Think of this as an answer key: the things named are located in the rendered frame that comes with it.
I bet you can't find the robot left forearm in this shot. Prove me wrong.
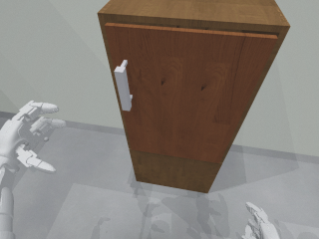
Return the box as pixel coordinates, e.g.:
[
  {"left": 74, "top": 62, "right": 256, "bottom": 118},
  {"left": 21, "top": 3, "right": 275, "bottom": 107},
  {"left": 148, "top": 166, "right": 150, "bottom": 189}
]
[{"left": 0, "top": 154, "right": 20, "bottom": 239}]

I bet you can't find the right robot hand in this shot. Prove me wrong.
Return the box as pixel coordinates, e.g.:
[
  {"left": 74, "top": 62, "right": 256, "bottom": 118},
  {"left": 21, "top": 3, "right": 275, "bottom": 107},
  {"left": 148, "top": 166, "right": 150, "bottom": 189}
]
[{"left": 241, "top": 201, "right": 280, "bottom": 239}]

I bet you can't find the left robot hand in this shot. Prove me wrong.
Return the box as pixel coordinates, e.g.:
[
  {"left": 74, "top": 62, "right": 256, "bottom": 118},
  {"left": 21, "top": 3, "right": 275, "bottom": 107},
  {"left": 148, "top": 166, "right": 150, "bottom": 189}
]
[{"left": 0, "top": 101, "right": 67, "bottom": 174}]

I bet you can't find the handle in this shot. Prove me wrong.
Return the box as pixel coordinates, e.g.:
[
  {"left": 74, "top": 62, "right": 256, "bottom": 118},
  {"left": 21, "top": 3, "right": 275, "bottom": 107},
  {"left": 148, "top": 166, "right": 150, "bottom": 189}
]
[{"left": 114, "top": 60, "right": 133, "bottom": 112}]

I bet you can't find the cupboard door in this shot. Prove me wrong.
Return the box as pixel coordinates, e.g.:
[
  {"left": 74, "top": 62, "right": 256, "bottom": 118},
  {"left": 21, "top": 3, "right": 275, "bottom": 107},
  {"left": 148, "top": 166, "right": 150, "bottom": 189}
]
[{"left": 105, "top": 22, "right": 278, "bottom": 163}]

